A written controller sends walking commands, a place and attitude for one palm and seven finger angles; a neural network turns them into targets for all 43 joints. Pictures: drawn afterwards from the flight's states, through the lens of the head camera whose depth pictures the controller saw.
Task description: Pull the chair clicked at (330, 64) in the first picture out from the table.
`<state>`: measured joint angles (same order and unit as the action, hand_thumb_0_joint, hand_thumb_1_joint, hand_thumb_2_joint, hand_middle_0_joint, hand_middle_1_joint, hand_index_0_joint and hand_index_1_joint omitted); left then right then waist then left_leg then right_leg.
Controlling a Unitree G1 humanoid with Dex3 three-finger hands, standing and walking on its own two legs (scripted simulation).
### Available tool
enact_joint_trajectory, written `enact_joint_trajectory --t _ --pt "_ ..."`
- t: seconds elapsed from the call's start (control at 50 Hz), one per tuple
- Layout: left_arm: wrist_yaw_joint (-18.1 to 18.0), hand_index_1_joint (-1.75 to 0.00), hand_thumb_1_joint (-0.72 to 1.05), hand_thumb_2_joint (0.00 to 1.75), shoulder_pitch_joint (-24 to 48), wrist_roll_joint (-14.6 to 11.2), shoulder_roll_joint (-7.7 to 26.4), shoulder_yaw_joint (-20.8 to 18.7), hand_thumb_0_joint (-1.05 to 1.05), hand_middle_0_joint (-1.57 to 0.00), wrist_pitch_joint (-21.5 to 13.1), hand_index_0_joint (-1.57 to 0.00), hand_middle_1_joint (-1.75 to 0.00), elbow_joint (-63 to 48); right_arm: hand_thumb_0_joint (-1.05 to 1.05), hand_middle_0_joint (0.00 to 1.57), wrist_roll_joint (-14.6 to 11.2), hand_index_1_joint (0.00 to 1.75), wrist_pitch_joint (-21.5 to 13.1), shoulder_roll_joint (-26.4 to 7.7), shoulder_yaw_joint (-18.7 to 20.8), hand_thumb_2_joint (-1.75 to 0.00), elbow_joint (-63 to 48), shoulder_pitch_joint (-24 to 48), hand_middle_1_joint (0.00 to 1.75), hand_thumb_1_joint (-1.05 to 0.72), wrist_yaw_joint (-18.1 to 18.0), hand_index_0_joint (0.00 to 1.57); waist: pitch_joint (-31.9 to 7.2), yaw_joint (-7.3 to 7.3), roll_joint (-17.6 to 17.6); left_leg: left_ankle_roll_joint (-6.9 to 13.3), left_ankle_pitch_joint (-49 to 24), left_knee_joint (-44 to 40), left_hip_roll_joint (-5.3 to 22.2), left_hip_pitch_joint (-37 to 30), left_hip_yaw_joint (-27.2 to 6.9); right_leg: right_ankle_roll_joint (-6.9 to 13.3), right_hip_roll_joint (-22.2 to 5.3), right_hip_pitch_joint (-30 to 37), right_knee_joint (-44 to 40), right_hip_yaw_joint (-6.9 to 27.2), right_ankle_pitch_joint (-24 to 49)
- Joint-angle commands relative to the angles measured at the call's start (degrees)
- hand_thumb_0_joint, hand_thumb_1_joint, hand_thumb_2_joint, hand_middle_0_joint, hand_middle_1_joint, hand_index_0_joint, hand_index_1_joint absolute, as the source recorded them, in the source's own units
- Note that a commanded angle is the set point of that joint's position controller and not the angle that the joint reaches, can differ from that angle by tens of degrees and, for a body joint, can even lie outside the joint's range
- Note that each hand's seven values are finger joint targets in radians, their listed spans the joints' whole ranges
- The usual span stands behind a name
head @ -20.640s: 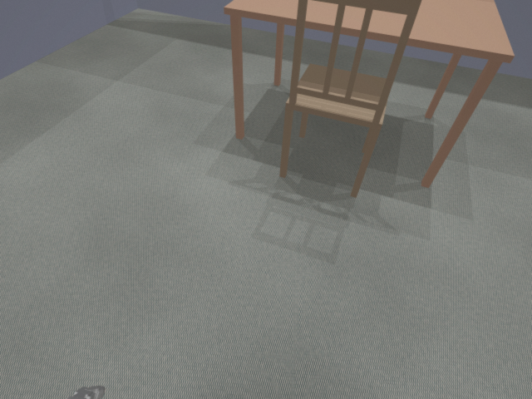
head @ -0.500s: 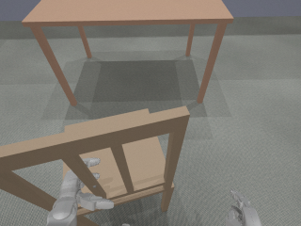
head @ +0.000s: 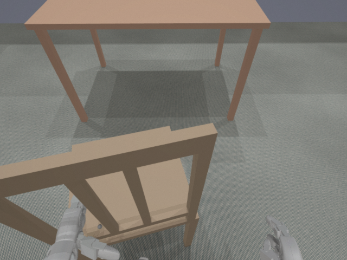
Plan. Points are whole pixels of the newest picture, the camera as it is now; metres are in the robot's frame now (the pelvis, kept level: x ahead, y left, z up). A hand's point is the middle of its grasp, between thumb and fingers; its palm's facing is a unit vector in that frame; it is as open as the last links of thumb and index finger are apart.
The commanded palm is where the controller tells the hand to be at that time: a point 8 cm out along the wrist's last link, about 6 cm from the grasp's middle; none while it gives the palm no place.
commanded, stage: draw the fingers out of the gap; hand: left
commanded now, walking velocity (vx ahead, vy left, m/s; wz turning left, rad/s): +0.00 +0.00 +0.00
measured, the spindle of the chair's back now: (98, 209) +0.24 +0.18 -0.01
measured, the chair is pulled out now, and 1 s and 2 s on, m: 0.68 0.68 0.68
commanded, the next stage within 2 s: draw the hand back to the body in 0.62 s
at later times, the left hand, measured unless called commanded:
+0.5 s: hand out of the picture +0.14 +0.18 -0.04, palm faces +0.11 -0.98 -0.19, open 17.5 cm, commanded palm +0.10 +0.23 -0.01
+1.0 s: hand out of the picture +0.12 +0.18 +0.03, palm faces +0.07 -0.99 -0.09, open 17.5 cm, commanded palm +0.07 +0.24 +0.04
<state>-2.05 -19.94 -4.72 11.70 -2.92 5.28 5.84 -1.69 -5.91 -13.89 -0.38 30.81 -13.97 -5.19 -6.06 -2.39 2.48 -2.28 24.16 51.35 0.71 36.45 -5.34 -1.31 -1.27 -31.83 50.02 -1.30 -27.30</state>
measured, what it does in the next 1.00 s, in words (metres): stands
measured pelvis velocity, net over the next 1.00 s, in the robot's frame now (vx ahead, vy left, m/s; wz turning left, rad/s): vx -0.02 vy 0.00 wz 0.01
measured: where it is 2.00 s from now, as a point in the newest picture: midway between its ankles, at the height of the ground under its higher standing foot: outside the picture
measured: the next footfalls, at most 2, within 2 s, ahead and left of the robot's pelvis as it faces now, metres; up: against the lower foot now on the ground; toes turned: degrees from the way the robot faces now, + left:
none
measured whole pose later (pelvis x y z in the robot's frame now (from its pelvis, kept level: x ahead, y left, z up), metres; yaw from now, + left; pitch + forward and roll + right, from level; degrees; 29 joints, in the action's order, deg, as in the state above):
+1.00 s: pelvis -0.02 +0.00 -0.03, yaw +1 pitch +11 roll -3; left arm 9.4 -43.5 -12.3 12.3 -5.5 -19.8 -16.0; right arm -3.5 -10.3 -9.8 2.4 32.8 -10.9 -5.2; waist -9.2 0.7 2.8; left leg -2.7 28.0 63.9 0.6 47.0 -7.7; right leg -1.0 -0.7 -41.0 61.1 -3.2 -31.2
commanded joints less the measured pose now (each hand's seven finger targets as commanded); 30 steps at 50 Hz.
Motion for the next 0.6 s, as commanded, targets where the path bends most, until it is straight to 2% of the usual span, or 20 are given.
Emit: enact_joint_trajectory --t 0.0,0.02,0.04,0.06,0.12,0.16,0.2,0.22,0.26,0.28,0.34,0.38,0.4,0.44,0.46,0.48,0.5,0.54,0.58 --pt "-0.72 0.0 -0.55 0.2 -3.81 -0.18 5.52 -2.41 0.0 0.0 -3.54 0.0 0.0 -13.59 0.0 0.2 -0.2 0.3 -3.21 -6.37 3.13 -0.9 -9.43 4.6 0.3 -0.9 -0.58 0.2 -8.86 0.31 -1.71 3.63 -15.91 -6.27 -0.22 -7.66 3.47 1.22 0.22 2.75 -7.42 -3.47 17.76" --pt "-0.88 0.0 -0.55 0.2 -3.04 -0.25 6.69 -3.4 0.0 0.0 -3.79 0.0 0.0 -14.49 0.0 0.2 -0.17 0.3 -3.2 -6.48 3.18 -0.9 -9.37 4.39 0.3 -0.9 -0.73 0.2 -8.82 0.0 -1.78 3.76 -14.81 -5.92 -0.35 -7.31 3.44 1.12 0.26 2.05 -7.57 -3.22 16.9" --pt "-0.95 0.0 -0.55 0.2 -3.85 -0.31 7.5 -4.45 0.0 0.0 -3.73 0.0 0.0 -13.9 0.0 0.2 -0.1 0.3 -3.1 -6.41 3.35 -0.9 -8.91 4.72 0.3 -0.9 -0.98 0.2 -7.73 0.29 -2.27 3.76 -14.15 -5.9 -0.39 -6.39 3.4 1.3 0.33 2.1 -7.72 -3.25 16.19" --pt "-0.76 0.0 -0.55 0.2 -4.76 -0.38 6.97 -4.16 0.0 0.0 -3.94 0.0 0.0 -14.0 0.0 0.2 -0.11 0.3 -3.1 -6.39 3.29 -0.9 -9.14 4.46 0.3 -0.9 -1.07 0.2 -7.6 0.06 -2.79 3.82 -13.27 -5.8 -0.52 -6.11 3.51 1.11 0.37 1.49 -7.69 -3.17 15.35" --pt "-0.09 0.0 -0.55 0.2 -6.11 -0.36 6.79 -3.7 0.0 0.0 -5.08 0.0 0.0 -16.5 0.0 0.2 -0.25 0.3 -3.5 -6.15 3.38 -0.9 -9.57 4.78 0.3 -0.9 -1.28 0.2 -7.4 0.11 -1.13 3.86 -12.07 -5.38 -0.53 -5.84 3.28 1.25 0.4 0.09 -7.23 -3.22 13.12" --pt "0.11 0.0 -0.55 0.2 -5.81 -0.26 6.71 -2.58 0.0 0.0 -5.57 0.0 0.0 -19.05 0.0 0.2 -0.26 0.3 -4.08 -6.14 3.28 -0.9 -9.63 4.6 0.3 -0.9 -1.5 0.2 -8.15 -0.38 -0.13 4.01 -11.6 -5.08 -0.67 -6.06 3.12 1.34 0.38 -0.3 -7.08 -3.25 12.13" --pt "0.27 0.0 -0.55 0.2 -9.44 -0.23 5.64 -1.75 0.0 0.0 -5.67 0.0 0.0 -19.55 0.0 0.2 -0.34 0.3 -4.48 -5.71 3.33 -0.9 -9.68 4.86 0.3 -0.9 -1.51 0.2 -8.26 0.01 0.64 3.95 -11.89 -4.93 -0.64 -6.32 2.93 1.48 0.5 -0.74 -6.71 -3.51 12.07" --pt "0.33 0.0 -0.55 0.2 -10.18 -0.32 5.01 -1.08 0.0 0.0 -5.45 0.0 0.0 -19.73 0.0 0.2 -0.39 0.3 -4.58 -5.68 3.31 -0.9 -9.77 4.87 0.3 -0.9 -1.48 0.2 -8.07 -0.25 -0.35 4.0 -11.92 -4.76 -0.67 -6.04 2.68 1.4 0.49 -0.95 -6.65 -3.64 12.19" --pt "0.37 0.0 -0.55 0.2 -10.98 -0.21 5.88 -1.7 0.0 0.0 -5.21 0.0 0.0 -20.35 0.0 0.2 -0.38 0.3 -4.7 -5.7 3.54 -0.9 -9.47 5.0 0.3 -0.9 -1.62 0.2 -7.79 -0.37 -1.12 3.99 -11.59 -4.51 -0.78 -5.49 2.5 1.45 0.57 -1.17 -6.48 -3.75 11.91" --pt "0.47 0.0 -0.55 0.2 -13.77 -0.19 5.06 -1.33 0.0 0.0 -4.86 0.0 0.0 -19.74 0.0 0.2 -0.4 0.3 -4.63 -5.44 3.61 -0.9 -9.67 5.54 0.3 -0.9 -1.6 0.2 -7.41 0.2 -1.17 3.92 -10.62 -4.59 -0.85 -4.94 2.6 1.42 0.58 -1.38 -6.48 -3.77 10.89" --pt "0.18 0.0 -0.55 0.2 -14.38 0.13 6.68 -2.63 0.0 0.0 -4.26 0.0 0.0 -20.62 0.0 0.2 -0.45 0.3 -4.16 -5.36 3.68 -0.9 -9.79 5.86 0.3 -0.9 -1.77 0.2 -6.44 0.26 -1.7 4.05 -9.26 -4.23 -0.95 -3.54 2.45 1.56 0.7 -1.9 -6.48 -3.63 9.27" --pt "0.08 0.0 -0.55 0.2 -15.92 0.33 6.05 -2.22 0.0 0.0 -4.22 0.0 0.0 -21.86 0.0 0.2 -0.52 0.3 -4.09 -5.0 3.61 -0.9 -10.36 6.27 0.3 -0.9 -1.78 0.2 -6.33 0.47 -0.9 3.98 -8.28 -4.26 -0.95 -3.5 2.42 1.54 0.78 -2.84 -6.14 -3.81 7.8" --pt "0.12 0.0 -0.55 0.2 -16.23 0.23 5.19 -1.5 0.0 0.0 -4.41 0.0 0.0 -23.01 0.0 0.2 -0.42 0.3 -4.17 -4.69 3.49 -0.9 -10.67 6.02 0.3 -0.9 -1.78 0.2 -6.88 0.47 -0.77 4.11 -8.7 -4.02 -1.16 -3.44 2.49 1.54 0.75 -2.55 -6.02 -3.79 8.13" --pt "-0.02 0.0 -0.55 0.2 -17.91 0.36 6.33 -2.3 0.0 0.0 -4.32 0.0 0.0 -23.85 0.0 0.2 -0.49 0.3 -3.97 -4.71 3.75 -0.9 -10.56 6.19 0.3 -0.9 -1.91 0.2 -7.04 0.65 -0.87 4.14 -9.14 -3.7 -1.07 -3.15 2.28 1.76 0.82 -2.3 -5.83 -3.73 8.58" --pt "0.19 0.0 -0.55 0.2 -18.59 0.36 5.45 -1.46 0.0 0.0 -4.49 0.0 0.0 -24.7 0.0 0.2 -0.48 0.3 -4.12 -4.5 3.66 -0.9 -10.76 6.02 0.3 -0.9 -1.98 0.2 -7.45 0.49 -0.28 4.23 -9.45 -3.32 -1.21 -3.3 2.62 1.63 0.78 -2.58 -5.69 -3.61 8.99" --pt "0.19 0.0 -0.55 0.2 -20.27 0.26 6.0 -2.44 0.0 0.0 -4.28 0.0 0.0 -23.7 0.0 0.2 -0.57 0.3 -3.9 -4.42 3.86 -0.9 -10.6 6.29 0.3 -0.9 -1.96 0.2 -6.55 0.75 -0.69 4.06 -8.72 -3.33 -1.1 -2.6 2.43 1.64 0.83 -2.94 -5.57 -3.78 8.31" --pt "0.53 0.0 -0.55 0.2 -20.66 0.18 4.83 -1.27 0.0 0.0 -4.31 0.0 0.0 -24.14 0.0 0.2 -0.55 0.3 -3.96 -4.3 3.71 -0.9 -10.9 6.29 0.3 -0.9 -1.97 0.2 -6.46 0.47 -1.47 4.19 -8.37 -3.11 -1.16 -2.27 2.44 1.49 0.87 -3.35 -5.57 -3.8 7.96" --pt "0.91 0.0 -0.55 0.2 -22.08 -0.03 6.37 -2.76 0.0 0.0 -4.37 0.0 0.0 -24.58 0.0 0.2 -0.57 0.3 -3.86 -4.35 4.09 -0.9 -10.69 6.59 0.3 -0.9 -2.16 0.2 -6.78 0.89 -1.4 4.25 -8.54 -2.6 -1.26 -1.51 2.35 1.75 0.93 -2.81 -5.38 -3.54 8.12" --pt "1.37 0.0 -0.55 0.2 -25.18 -0.1 5.49 -2.25 0.0 0.0 -4.75 0.0 0.0 -25.44 0.0 0.2 -0.66 0.3 -3.85 -3.89 4.24 -0.9 -10.97 6.74 0.3 -0.9 -2.15 0.2 -7.27 1.22 -0.76 4.25 -9.16 -2.28 -1.31 -1.7 2.5 1.67 0.87 -3.06 -4.84 -3.69 8.89"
